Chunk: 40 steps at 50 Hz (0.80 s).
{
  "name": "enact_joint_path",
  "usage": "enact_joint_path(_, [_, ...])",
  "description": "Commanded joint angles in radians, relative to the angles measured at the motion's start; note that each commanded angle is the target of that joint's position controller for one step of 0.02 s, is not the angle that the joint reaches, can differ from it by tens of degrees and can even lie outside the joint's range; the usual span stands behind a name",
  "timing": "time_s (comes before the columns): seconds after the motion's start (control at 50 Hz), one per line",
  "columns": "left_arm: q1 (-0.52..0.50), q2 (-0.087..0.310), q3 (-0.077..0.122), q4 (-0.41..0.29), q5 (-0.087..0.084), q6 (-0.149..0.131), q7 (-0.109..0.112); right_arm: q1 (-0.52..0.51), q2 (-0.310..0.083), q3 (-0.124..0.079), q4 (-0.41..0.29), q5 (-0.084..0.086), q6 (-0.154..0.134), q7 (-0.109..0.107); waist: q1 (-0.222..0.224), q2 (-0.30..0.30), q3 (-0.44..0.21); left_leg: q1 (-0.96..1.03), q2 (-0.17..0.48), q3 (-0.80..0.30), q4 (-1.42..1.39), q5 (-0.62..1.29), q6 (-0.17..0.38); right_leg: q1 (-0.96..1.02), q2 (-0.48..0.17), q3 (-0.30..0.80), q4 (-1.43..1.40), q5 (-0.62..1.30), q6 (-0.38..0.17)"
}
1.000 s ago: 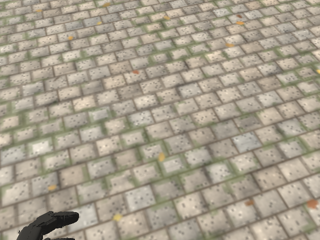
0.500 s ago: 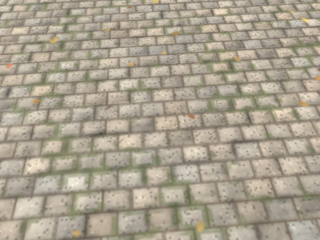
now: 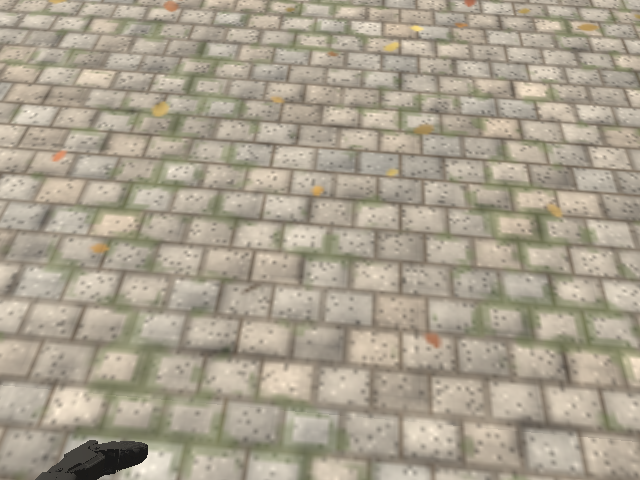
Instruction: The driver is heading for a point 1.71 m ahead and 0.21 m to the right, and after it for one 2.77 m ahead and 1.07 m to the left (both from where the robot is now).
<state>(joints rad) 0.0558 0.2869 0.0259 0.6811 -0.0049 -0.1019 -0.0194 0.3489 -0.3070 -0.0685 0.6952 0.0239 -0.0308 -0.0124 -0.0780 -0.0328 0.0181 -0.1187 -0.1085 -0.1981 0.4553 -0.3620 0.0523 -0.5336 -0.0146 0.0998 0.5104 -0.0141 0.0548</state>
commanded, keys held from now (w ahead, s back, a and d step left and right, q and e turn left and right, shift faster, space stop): w+q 0.18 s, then w+e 0.82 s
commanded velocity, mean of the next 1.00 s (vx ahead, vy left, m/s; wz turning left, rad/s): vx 0.50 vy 0.00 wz -0.11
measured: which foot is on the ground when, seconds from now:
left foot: down 0.00-0.04, up 0.06-0.50, down 0.52-1.00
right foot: up 0.00-0.02, down 0.04-0.52, up 0.54-1.00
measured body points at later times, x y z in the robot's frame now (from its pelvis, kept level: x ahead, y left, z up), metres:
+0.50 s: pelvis +0.26 +0.01 +0.00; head +0.29 +0.02 +0.45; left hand +0.18 +0.29 -0.13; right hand +0.54 -0.17 -0.06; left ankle +0.36 +0.15 -0.73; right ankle +0.15 -0.14 -0.73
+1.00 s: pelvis +0.51 +0.00 -0.01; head +0.54 -0.02 +0.43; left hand +0.77 +0.19 -0.09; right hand +0.47 -0.30 -0.14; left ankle +0.36 +0.15 -0.73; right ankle +0.62 -0.12 -0.73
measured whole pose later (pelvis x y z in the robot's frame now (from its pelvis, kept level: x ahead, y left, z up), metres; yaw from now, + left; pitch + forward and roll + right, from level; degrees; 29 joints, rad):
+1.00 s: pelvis +0.51 +0.00 -0.01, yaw -12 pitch +2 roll +3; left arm 0.06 0.28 0.05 0.65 -0.02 -0.02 -0.06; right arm 0.34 -0.31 -0.09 0.83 0.03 -0.06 -0.01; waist -0.07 -0.03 0.04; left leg 0.09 0.06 0.27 0.36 -0.43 -0.07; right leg -0.54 -0.05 -0.04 0.62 -0.13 -0.09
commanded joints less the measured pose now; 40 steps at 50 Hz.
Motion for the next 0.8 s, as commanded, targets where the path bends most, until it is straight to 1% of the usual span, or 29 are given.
enact_joint_path(0.02, [0.083,0.153,0.066,-0.042,-0.003,-0.029,0.004,-0.032,-0.118,-0.032,-0.060,-0.004,-0.005,-0.005,0.105,0.167,-0.070,-0.081,0.204,-0.209,0.031,0.237,0.099,0.272,0.005,-0.026,-0.059,-0.049,-0.059])
enact_joint_path(0.04, [0.201,0.194,0.081,-0.031,0.014,-0.035,0.012,-0.028,-0.060,-0.011,-0.072,-0.011,-0.009,0.000,0.160,0.103,-0.173,-0.152,0.147,-0.146,0.242,0.189,0.062,0.480,-0.111,0.073,-0.054,-0.098,-0.116])
enact_joint_path(0.06, [0.314,0.281,0.103,-0.009,0.032,-0.023,0.017,0.090,0.006,0.010,-0.096,0.005,-0.017,0.000,0.136,-0.166,-0.312,-0.470,0.002,0.009,0.582,-0.103,-0.015,0.827,-0.342,0.468,-0.112,-0.303,-0.268])
enact_joint_path(0.08, [0.341,0.240,0.098,0.007,0.008,-0.015,0.007,0.105,-0.060,0.004,-0.101,0.014,-0.021,-0.001,0.141,-0.266,-0.303,-0.653,0.050,0.025,0.772,-0.236,-0.032,0.850,-0.417,0.729,-0.206,-0.568,-0.306])
enact_joint_path(0.1, [0.293,0.168,0.079,-0.009,0.002,-0.010,0.010,0.031,-0.135,-0.017,-0.094,0.015,-0.015,-0.002,0.161,-0.149,-0.177,-0.700,0.098,0.016,0.848,-0.145,-0.038,0.743,-0.379,0.614,-0.230,-0.629,-0.267])
enact_joint_path(0.12, [0.246,0.140,0.069,-0.015,0.007,-0.003,0.014,-0.039,-0.144,-0.021,-0.105,0.004,-0.008,-0.003,0.158,-0.080,-0.095,-0.686,0.130,0.055,0.853,-0.072,-0.042,0.629,-0.338,0.462,-0.232,-0.508,-0.235])
enact_joint_path(0.14, [0.210,0.117,0.060,-0.011,0.013,0.001,0.015,-0.077,-0.133,-0.023,-0.117,-0.008,-0.007,0.000,0.143,-0.053,-0.037,-0.662,0.157,0.060,0.811,-0.013,-0.043,0.529,-0.296,0.351,-0.252,-0.381,-0.226])
enact_joint_path(0.16, [0.189,0.095,0.052,-0.005,0.017,0.001,0.018,-0.083,-0.118,-0.026,-0.121,-0.006,-0.004,0.005,0.121,-0.074,-0.015,-0.622,0.185,0.061,0.778,0.023,-0.042,0.468,-0.262,0.264,-0.273,-0.291,-0.216])
enact_joint_path(0.18, [0.178,0.087,0.051,0.001,0.017,-0.002,0.020,-0.072,-0.100,-0.024,-0.120,0.002,0.001,0.010,0.108,-0.097,-0.006,-0.588,0.199,0.074,0.754,0.044,-0.044,0.429,-0.239,0.196,-0.295,-0.237,-0.211])
enact_joint_path(0.2, [0.193,0.082,0.049,0.017,0.014,-0.007,0.017,-0.070,-0.072,-0.017,-0.118,0.002,0.003,0.012,0.106,-0.095,-0.007,-0.566,0.196,0.082,0.727,0.053,-0.045,0.406,-0.223,0.163,-0.312,-0.197,-0.224])
enact_joint_path(0.24, [0.221,0.102,0.054,0.049,0.009,-0.013,0.010,-0.095,-0.033,-0.003,-0.126,-0.006,0.000,0.012,0.099,-0.066,0.007,-0.568,0.189,0.088,0.630,0.071,-0.050,0.390,-0.220,0.122,-0.342,-0.117,-0.259])
enact_joint_path(0.28, [0.219,0.127,0.059,0.065,-0.002,-0.008,0.008,-0.144,-0.020,0.009,-0.138,-0.020,-0.012,0.016,0.094,-0.044,0.011,-0.576,0.206,0.122,0.492,0.141,-0.057,0.407,-0.220,0.094,-0.357,-0.032,-0.283])
enact_joint_path(0.3, [0.218,0.136,0.060,0.069,-0.008,-0.003,0.008,-0.175,-0.014,0.014,-0.141,-0.023,-0.021,0.021,0.103,-0.039,0.014,-0.558,0.206,0.139,0.413,0.191,-0.061,0.406,-0.207,0.070,-0.359,-0.005,-0.280])
enact_joint_path(0.36, [0.261,0.168,0.066,0.093,-0.020,0.010,0.009,-0.283,-0.003,0.023,-0.154,-0.016,-0.044,0.036,0.142,-0.036,0.025,-0.457,0.170,0.176,0.210,0.304,-0.076,0.386,-0.179,0.024,-0.343,0.032,-0.261])
enact_joint_path(0.42, [0.320,0.187,0.071,0.121,-0.029,0.025,0.012,-0.345,-0.029,0.015,-0.172,-0.003,-0.058,0.046,0.155,-0.054,0.025,-0.396,0.144,0.171,0.105,0.318,-0.070,0.429,-0.209,0.066,-0.304,0.015,-0.244])
enact_joint_path(0.46, [0.322,0.195,0.074,0.130,-0.031,0.036,0.018,-0.320,-0.058,0.002,-0.168,-0.001,-0.066,0.048,0.120,-0.070,0.012,-0.315,0.134,0.165,0.043,0.293,-0.047,0.448,-0.227,0.097,-0.256,0.015,-0.220])
enact_joint_path(0.48, [0.311,0.194,0.073,0.131,-0.031,0.040,0.020,-0.261,-0.074,-0.009,-0.150,-0.003,-0.068,0.045,0.077,-0.066,-0.015,-0.207,0.124,0.177,0.001,0.299,-0.028,0.429,-0.211,0.084,-0.195,0.065,-0.200])
enact_joint_path(0.5, [0.316,0.168,0.064,0.131,-0.025,0.039,0.020,-0.153,-0.113,-0.031,-0.117,-0.012,-0.068,0.035,0.025,-0.049,-0.085,-0.026,0.126,0.179,-0.014,0.294,-0.001,0.385,-0.159,0.047,-0.061,0.135,-0.172])
enact_joint_path(0.52, [0.299,0.104,0.040,0.104,-0.005,0.034,0.018,0.011,-0.177,-0.052,-0.096,-0.035,-0.065,0.021,-0.051,0.031,-0.225,0.236,0.287,0.030,0.019,0.292,0.060,0.229,-0.097,-0.001,0.212,-0.029,-0.130])
enact_joint_path(0.54, [0.404,-0.001,0.008,0.074,-0.006,0.019,0.020,0.074,-0.259,-0.067,-0.084,-0.049,-0.051,0.017,-0.013,0.305,-0.354,0.513,0.536,-0.355,-0.046,0.175,0.195,-0.108,0.032,-0.080,0.554,-0.515,-0.066])
enact_joint_path(0.56, [0.388,0.090,0.030,0.086,-0.034,0.013,0.021,0.088,-0.180,-0.051,-0.073,-0.040,-0.048,0.021,-0.037,0.265,-0.343,0.463,0.531,-0.484,-0.128,-0.008,0.224,-0.217,0.004,0.014,0.707,-0.566,-0.061])
enact_joint_path(0.58, [0.317,0.144,0.049,0.071,-0.046,0.014,0.021,0.034,-0.126,-0.033,-0.068,-0.027,-0.051,0.021,-0.029,0.208,-0.202,0.360,0.496,-0.340,-0.146,-0.020,0.189,-0.273,-0.037,0.017,0.750,-0.487,-0.067])
enact_joint_path(0.6, [0.276,0.137,0.051,0.066,-0.039,0.020,0.023,-0.026,-0.089,-0.021,-0.066,-0.025,-0.053,0.024,-0.004,0.173,-0.132,0.252,0.449,-0.224,-0.172,0.043,0.163,-0.253,-0.071,-0.001,0.735,-0.408,-0.064])
enact_joint_path(0.62, [0.254,0.127,0.053,0.063,-0.028,0.028,0.023,-0.077,-0.056,-0.011,-0.060,-0.027,-0.056,0.027,0.022,0.162,-0.075,0.157,0.413,-0.140,-0.206,0.117,0.152,-0.227,-0.091,-0.003,0.698,-0.353,-0.059])
enact_joint_path(0.64, [0.260,0.110,0.056,0.064,-0.025,0.040,0.022,-0.111,-0.038,-0.008,-0.054,-0.033,-0.063,0.028,0.052,0.169,-0.040,0.079,0.388,-0.066,-0.241,0.186,0.139,-0.177,-0.111,0.005,0.667,-0.313,-0.054])
enact_joint_path(0.68, [0.258,0.065,0.049,0.057,-0.026,0.061,0.018,-0.140,-0.042,-0.016,-0.037,-0.035,-0.077,0.026,0.080,0.148,-0.012,0.005,0.383,0.026,-0.290,0.296,0.143,-0.135,-0.119,-0.003,0.633,-0.269,-0.043])
enact_joint_path(0.72, [0.222,0.050,0.046,0.034,-0.020,0.072,0.016,-0.141,-0.065,-0.026,-0.017,-0.034,-0.085,0.020,0.088,0.116,0.010,-0.007,0.390,0.099,-0.315,0.371,0.150,-0.158,-0.122,0.001,0.567,-0.212,-0.032])
enact_joint_path(0.76, [0.179,0.041,0.042,0.015,-0.016,0.074,0.007,-0.131,-0.087,-0.035,0.002,-0.035,-0.085,0.014,0.079,0.099,0.019,0.005,0.381,0.173,-0.325,0.403,0.145,-0.162,-0.122,-0.006,0.458,-0.111,-0.031])
enact_joint_path(0.8, [0.122,0.032,0.035,-0.003,-0.017,0.069,-0.009,-0.125,-0.108,-0.041,0.016,-0.032,-0.080,0.008,0.061,0.092,0.031,0.008,0.366,0.245,-0.330,0.413,0.129,-0.130,-0.112,-0.033,0.335,-0.010,-0.041])
Keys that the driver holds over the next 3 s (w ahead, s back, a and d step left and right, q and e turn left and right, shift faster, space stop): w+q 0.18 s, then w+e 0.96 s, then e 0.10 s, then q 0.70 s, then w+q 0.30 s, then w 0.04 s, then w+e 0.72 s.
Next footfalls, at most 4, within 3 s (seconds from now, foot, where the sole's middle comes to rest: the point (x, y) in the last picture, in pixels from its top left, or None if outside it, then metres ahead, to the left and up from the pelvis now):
0.04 right None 0.19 -0.14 -0.77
0.52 left None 0.40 0.16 -0.77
1.02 right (363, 390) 0.65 -0.13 -0.77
1.46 left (310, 288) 0.93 -0.04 -0.77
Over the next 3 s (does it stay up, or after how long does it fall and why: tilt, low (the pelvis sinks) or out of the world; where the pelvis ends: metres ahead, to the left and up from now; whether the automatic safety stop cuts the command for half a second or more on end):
stays up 1.20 -0.06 0.00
